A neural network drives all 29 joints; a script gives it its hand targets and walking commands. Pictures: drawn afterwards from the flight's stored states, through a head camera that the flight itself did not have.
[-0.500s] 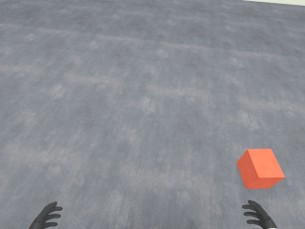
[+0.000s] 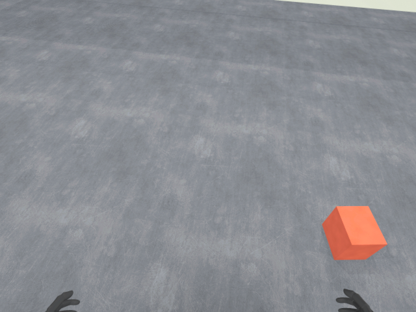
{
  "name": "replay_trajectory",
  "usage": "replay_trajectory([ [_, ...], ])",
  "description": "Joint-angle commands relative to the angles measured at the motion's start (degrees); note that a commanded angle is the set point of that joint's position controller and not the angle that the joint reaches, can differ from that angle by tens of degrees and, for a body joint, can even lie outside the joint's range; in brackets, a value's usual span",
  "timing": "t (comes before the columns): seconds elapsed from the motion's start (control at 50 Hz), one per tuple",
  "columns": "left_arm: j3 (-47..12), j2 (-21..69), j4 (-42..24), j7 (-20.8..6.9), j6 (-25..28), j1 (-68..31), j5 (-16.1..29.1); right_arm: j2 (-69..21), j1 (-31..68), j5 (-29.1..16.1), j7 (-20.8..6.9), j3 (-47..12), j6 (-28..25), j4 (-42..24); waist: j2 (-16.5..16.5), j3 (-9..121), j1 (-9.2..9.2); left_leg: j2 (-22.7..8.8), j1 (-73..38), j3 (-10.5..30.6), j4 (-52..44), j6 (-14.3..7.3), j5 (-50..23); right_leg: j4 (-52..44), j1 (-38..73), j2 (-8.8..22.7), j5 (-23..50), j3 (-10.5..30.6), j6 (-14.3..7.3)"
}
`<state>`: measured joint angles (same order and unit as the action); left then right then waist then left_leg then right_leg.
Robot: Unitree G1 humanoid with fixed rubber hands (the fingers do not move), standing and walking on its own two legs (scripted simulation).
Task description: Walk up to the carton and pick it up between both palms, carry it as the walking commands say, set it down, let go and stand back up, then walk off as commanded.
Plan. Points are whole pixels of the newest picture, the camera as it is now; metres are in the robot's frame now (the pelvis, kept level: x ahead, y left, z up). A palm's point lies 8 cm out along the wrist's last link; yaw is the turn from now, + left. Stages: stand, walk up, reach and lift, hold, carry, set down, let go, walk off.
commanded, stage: stand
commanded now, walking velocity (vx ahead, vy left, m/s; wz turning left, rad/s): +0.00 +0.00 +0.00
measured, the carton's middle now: (351, 233) +0.57 -0.71 -0.68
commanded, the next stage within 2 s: walk up in 0.68 s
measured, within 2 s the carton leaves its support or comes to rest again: neither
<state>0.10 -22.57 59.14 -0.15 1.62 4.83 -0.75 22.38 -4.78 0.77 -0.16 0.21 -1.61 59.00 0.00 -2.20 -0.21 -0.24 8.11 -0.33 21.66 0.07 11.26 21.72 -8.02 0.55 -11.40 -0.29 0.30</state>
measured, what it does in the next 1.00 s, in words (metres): stands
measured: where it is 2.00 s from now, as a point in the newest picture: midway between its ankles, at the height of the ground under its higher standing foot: outside the picture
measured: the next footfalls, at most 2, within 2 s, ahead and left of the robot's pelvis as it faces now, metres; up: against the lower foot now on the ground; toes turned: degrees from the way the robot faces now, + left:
right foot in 1.16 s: +0.10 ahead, -0.23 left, +0.00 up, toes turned -22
left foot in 1.42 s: +0.20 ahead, -0.04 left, +0.00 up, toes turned -24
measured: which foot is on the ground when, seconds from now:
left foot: down 0.00-1.00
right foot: down 0.00-0.88, up 0.90-1.00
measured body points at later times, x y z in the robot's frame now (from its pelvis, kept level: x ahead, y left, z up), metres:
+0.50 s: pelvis +0.00 +0.00 +0.00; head +0.01 +0.00 +0.45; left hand +0.11 +0.32 -0.11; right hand +0.12 -0.32 -0.11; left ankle +0.01 +0.12 -0.75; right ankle +0.01 -0.12 -0.75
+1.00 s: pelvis +0.01 -0.01 -0.01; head +0.03 -0.01 +0.44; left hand +0.15 +0.31 -0.11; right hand +0.09 -0.37 -0.09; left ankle +0.01 +0.12 -0.75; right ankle +0.02 -0.14 -0.71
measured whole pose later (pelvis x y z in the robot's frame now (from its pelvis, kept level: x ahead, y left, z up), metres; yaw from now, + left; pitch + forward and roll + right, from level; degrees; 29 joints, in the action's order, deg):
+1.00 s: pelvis +0.01 -0.01 -0.01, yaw -9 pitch -1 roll +1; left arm 5.0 -25.1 48.8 -6.4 -3.1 10.4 -3.0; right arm 26.4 -6.3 1.9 1.4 5.0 -3.7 52.5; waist 1.1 -3.4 -1.7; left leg -3.1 8.0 -8.7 24.3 0.0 15.0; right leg 48.1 -24.2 2.7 -21.0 0.7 1.1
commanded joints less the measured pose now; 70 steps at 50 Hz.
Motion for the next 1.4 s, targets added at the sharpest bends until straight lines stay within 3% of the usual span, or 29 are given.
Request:
replay_trajectory([
  [0.0, 1.77, -9.81, -2.09, 0.27, 0.53, -2.68, 0.04, 9.75, 2.75, -0.03, 0.26, 1.76, -0.53, -2.14, -0.07, 3.01, -0.01, -6.61, -0.26, 5.69, -4.26, -1.81, -4.63, -4.29, 0.01, 6.47, 4.53, 5.50, -2.06],
  [0.84, 1.97, -10.07, -0.77, 0.50, 0.03, -2.17, 0.12, 10.16, 2.36, -0.09, 0.53, 1.85, -0.03, -0.54, -0.06, 3.39, 0.04, -7.06, -2.07, 5.46, -5.50, -1.61, -8.42, -5.51, 1.94, 6.99, 8.12, 5.17, -1.69],
  [0.86, 5.25, -14.23, -9.90, -2.91, -2.48, -0.16, -2.06, 18.36, -1.13, 0.32, 0.86, 6.46, -1.39, -4.69, 1.94, 1.76, 2.83, -6.13, -14.87, 0.45, 2.85, -4.31, 1.41, 4.15, -16.04, 2.32, 3.55, 8.13, -4.14],
  [0.88, 5.21, -11.30, -13.15, -4.84, -3.21, -5.33, -1.97, 20.87, -10.17, 0.63, 1.55, 7.53, -1.66, -3.31, -4.87, 1.68, 6.36, -15.39, -18.19, 8.52, -2.07, -7.77, 4.31, 13.70, -26.12, 0.97, -7.34, 5.19, -2.39],
  [0.9, 5.66, -10.06, -16.62, -5.59, -3.97, -6.38, -3.06, 23.22, -10.74, 0.82, 2.00, 8.71, -1.86, -4.34, -8.06, 0.81, 6.59, -27.93, -14.26, 15.92, -8.52, -13.40, 4.62, 25.02, -30.74, 3.41, -14.29, 5.00, -1.01],
  [0.92, 6.19, -10.52, -16.77, -5.99, -4.34, -3.88, -3.19, 21.77, -7.04, 0.96, 2.21, 8.85, -2.18, -6.56, -3.59, 0.48, 4.40, -31.75, -9.21, 16.35, -8.90, -15.87, 4.67, 31.64, -31.13, 7.25, -13.98, 5.90, 0.26],
  [0.94, 6.67, -10.77, -16.69, -6.63, -4.39, -0.96, -2.73, 19.90, -4.53, 1.17, 2.29, 8.70, -2.48, -8.73, -2.43, 0.78, 2.96, -30.46, -6.73, 12.94, -9.02, -15.24, 6.71, 33.22, -30.06, 8.37, -12.98, 6.35, 0.76],
  [0.98, 7.97, -11.39, -17.42, -8.24, -4.35, 1.91, -2.08, 18.88, -2.35, 1.50, 2.20, 8.74, -3.05, -10.85, -5.62, -1.17, 1.30, -25.83, -2.41, 3.65, -9.67, -12.25, 7.49, 31.05, -26.04, 9.03, -9.55, 5.94, 1.92],
  [1.02, 7.82, -10.93, -18.98, -9.41, -4.03, 0.93, -2.04, 19.04, -1.02, 1.92, 1.85, 9.51, -3.24, -12.52, -6.36, -2.46, 0.22, -20.68, 1.02, -6.36, -6.68, -9.97, 0.62, 24.34, -19.77, 8.71, -5.91, 1.67, 1.33],
  [1.04, 7.72, -10.53, -19.51, -9.66, -3.70, 0.87, -1.68, 18.98, -1.64, 1.79, 1.58, 9.54, -3.05, -13.06, -6.62, -1.37, 0.49, -18.75, 1.89, -9.91, -4.67, -9.14, -2.41, 20.48, -15.68, 6.97, -4.62, -1.45, 0.92],
  [1.08, 8.03, -11.19, -19.65, -9.47, -3.25, 2.80, -1.24, 18.96, -2.25, 1.54, 1.11, 9.62, -2.46, -14.34, -6.92, 0.86, 0.35, -17.25, 3.62, -11.94, 0.33, -8.70, -1.31, 17.28, -9.55, 3.51, -3.19, -5.93, -0.09],
  [1.1, 9.02, -12.58, -19.40, -9.13, -3.21, 4.41, -1.05, 19.43, -1.60, 1.68, 0.89, 9.11, -2.11, -14.72, -6.92, 1.61, -0.75, -16.83, 7.01, -10.78, 4.26, -8.07, 4.83, 16.80, -6.53, 1.68, -6.25, -6.74, -1.05],
  [1.12, 9.53, -13.89, -18.96, -8.64, -3.17, 7.82, -1.36, 18.82, -1.97, 1.63, 0.83, 8.77, -1.89, -15.22, -4.06, 3.14, -2.46, -14.87, 8.71, -12.34, 12.15, -7.11, 6.88, 15.15, -3.10, 0.07, -7.91, -6.55, -2.51],
  [1.14, 10.78, -16.55, -17.25, -7.82, -2.93, 15.79, -1.45, 17.07, -2.23, 1.49, 0.80, 7.98, -1.57, -16.09, 2.87, 5.97, -6.37, -11.87, 13.96, -14.10, 28.07, -5.57, 4.46, 12.64, 5.18, -0.22, -10.83, -2.53, -5.69],
  [1.16, 12.15, -22.71, -18.26, -6.86, -2.51, 20.20, -1.37, 13.15, -1.45, 0.46, 0.27, 6.26, -1.48, -19.02, 20.03, 4.11, -8.77, -0.60, 30.35, -14.34, 45.67, -1.77, 23.17, -3.89, 7.89, 13.06, -22.66, 29.77, -13.74],
  [1.18, 11.57, -24.37, -20.49, -6.51, -2.37, 15.78, -0.60, 13.67, -1.83, -0.20, 0.24, 5.25, -1.28, -19.43, 14.81, 4.71, -5.67, -2.81, 32.49, -1.30, 48.69, -1.14, 25.70, -9.11, 4.92, 18.88, -30.91, 42.73, -17.66],
  [1.2, 11.17, -22.48, -21.34, -6.05, -2.43, 12.63, -0.13, 16.92, -3.75, -0.74, 0.17, 6.21, -1.83, -18.41, 8.60, 2.61, -3.82, -4.82, 29.91, 1.24, 46.76, -1.54, 22.03, -9.27, 1.19, 17.20, -35.27, 38.03, -17.93],
  [1.22, 10.69, -20.98, -22.90, -5.72, -2.50, 8.98, -0.18, 17.74, -6.23, -0.50, 0.18, 6.49, -2.50, -17.74, 8.05, 0.71, -2.03, -5.90, 27.23, -0.09, 42.28, -1.52, 20.21, -7.96, -3.91, 14.98, -32.23, 31.18, -16.18],
  [1.24, 10.29, -19.83, -23.79, -5.66, -2.62, 6.46, -0.53, 17.59, -8.59, -0.20, 0.37, 6.64, -2.97, -17.31, 9.51, -0.06, -0.64, -5.43, 22.98, -1.16, 35.90, -1.03, 21.49, -6.41, -7.83, 11.95, -27.01, 25.64, -14.39],
  [1.26, 9.91, -18.62, -24.76, -5.97, -2.76, 4.90, -1.01, 17.30, -11.45, 0.32, 0.42, 6.73, -3.11, -16.37, 10.89, -0.23, -0.30, -3.84, 18.25, -2.70, 31.10, -0.36, 21.70, -4.98, -11.48, 9.11, -22.09, 22.01, -14.10],
  [1.3, 9.47, -17.16, -25.61, -6.53, -2.77, 6.84, -1.26, 16.21, -14.21, 0.77, 0.48, 6.89, -3.03, -16.55, 12.42, 1.19, -0.90, -1.56, 13.16, -4.26, 26.14, -0.37, 19.00, -4.79, -13.12, 8.44, -20.33, 22.26, -14.51],
  [1.34, 9.10, -16.72, -26.91, -6.76, -2.82, 6.11, -1.12, 15.56, -16.20, 0.93, 0.77, 7.00, -3.56, -17.24, 11.63, 1.30, -0.19, -0.71, 7.62, -4.06, 20.99, -1.42, 15.16, -4.18, -17.02, 8.54, -23.09, 23.51, -13.92],
  [1.36, 8.82, -16.38, -27.75, -6.80, -2.97, 3.83, -1.05, 15.14, -19.53, 1.02, 1.06, 7.31, -4.00, -16.72, 10.61, 1.36, 2.22, -0.32, 0.56, -4.23, 17.17, -2.41, 10.75, -1.81, -22.63, 7.25, -25.19, 22.33, -12.76],
  [1.38, 8.24, -15.02, -28.66, -6.66, -3.13, 1.56, -1.05, 15.55, -24.59, 1.42, 1.51, 8.07, -4.58, -15.90, 8.33, 1.48, 5.85, -0.90, -10.01, -2.46, 12.34, -3.56, 6.84, 4.57, -31.80, 4.31, -27.72, 19.34, -10.31],
])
